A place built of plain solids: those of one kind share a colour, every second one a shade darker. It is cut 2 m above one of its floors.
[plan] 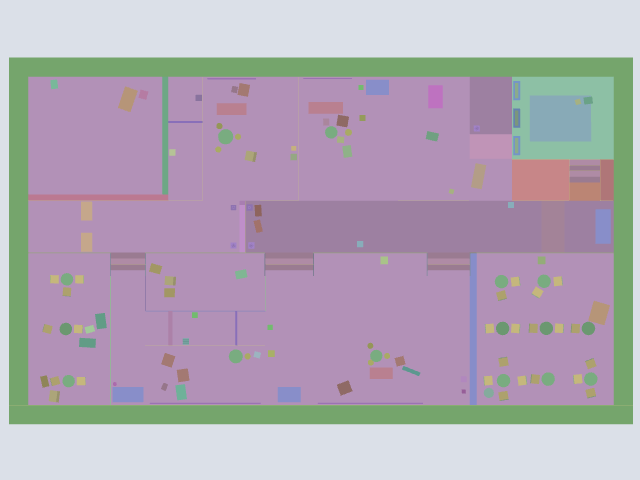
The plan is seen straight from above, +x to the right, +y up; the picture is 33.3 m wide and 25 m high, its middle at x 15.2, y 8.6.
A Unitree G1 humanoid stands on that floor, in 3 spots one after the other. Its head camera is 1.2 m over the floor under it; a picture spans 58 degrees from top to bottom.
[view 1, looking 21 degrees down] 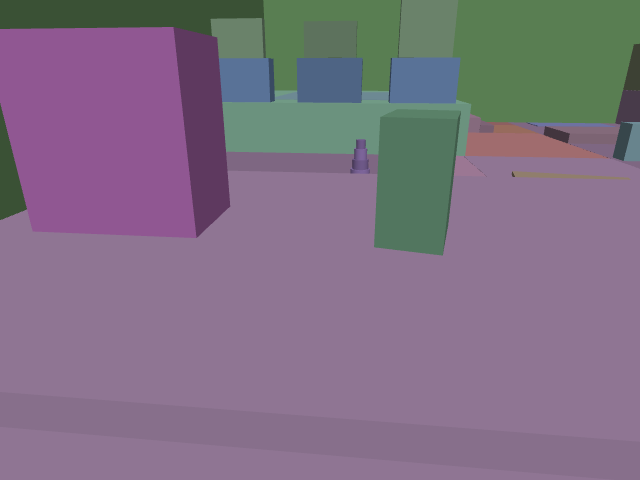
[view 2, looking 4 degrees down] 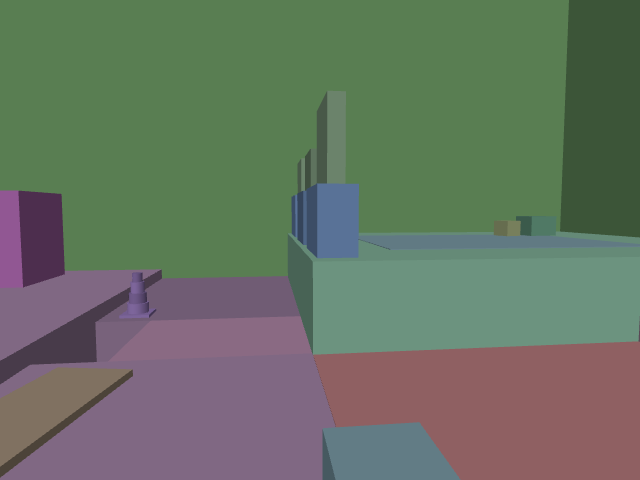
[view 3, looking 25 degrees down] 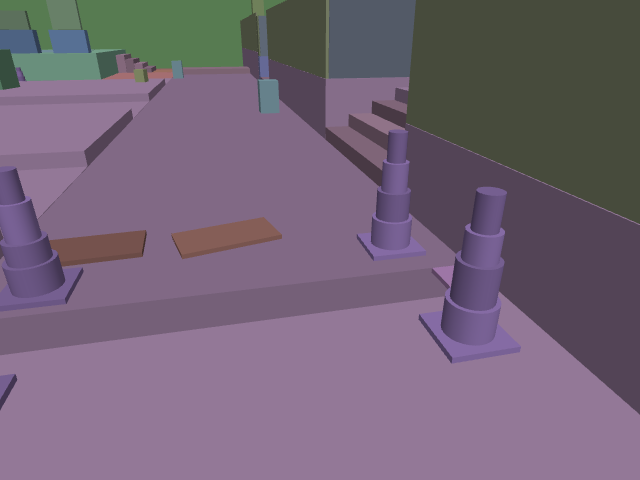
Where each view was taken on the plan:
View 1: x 18.20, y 14.35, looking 6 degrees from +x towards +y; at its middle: floor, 2.90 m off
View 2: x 24.83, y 9.30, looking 83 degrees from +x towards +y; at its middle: edgeW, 3.76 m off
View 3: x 9.31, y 9.30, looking -13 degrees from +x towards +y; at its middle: floor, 2.84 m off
